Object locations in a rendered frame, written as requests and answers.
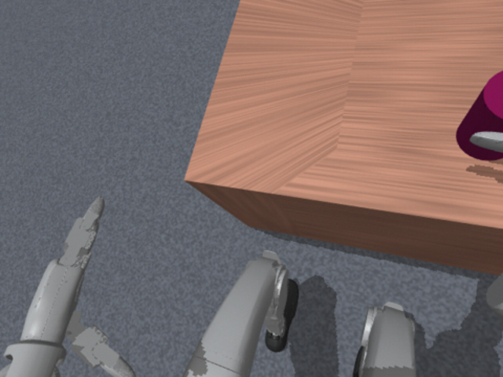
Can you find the left robot arm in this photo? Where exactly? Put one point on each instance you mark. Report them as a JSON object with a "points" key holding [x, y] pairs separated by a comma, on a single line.
{"points": [[33, 358]]}

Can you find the left robot foot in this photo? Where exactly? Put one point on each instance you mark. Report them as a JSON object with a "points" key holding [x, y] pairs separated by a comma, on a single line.
{"points": [[278, 343]]}

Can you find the can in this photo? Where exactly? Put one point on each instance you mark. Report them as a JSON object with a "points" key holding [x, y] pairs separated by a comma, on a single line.
{"points": [[486, 114]]}

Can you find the right robot arm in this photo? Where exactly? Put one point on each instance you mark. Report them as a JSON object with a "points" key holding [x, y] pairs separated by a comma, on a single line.
{"points": [[494, 298]]}

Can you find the right robot hand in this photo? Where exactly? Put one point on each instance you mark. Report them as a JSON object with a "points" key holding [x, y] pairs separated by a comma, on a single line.
{"points": [[489, 140]]}

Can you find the left robot hand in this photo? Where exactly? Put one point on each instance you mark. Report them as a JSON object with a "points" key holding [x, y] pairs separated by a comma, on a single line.
{"points": [[52, 314]]}

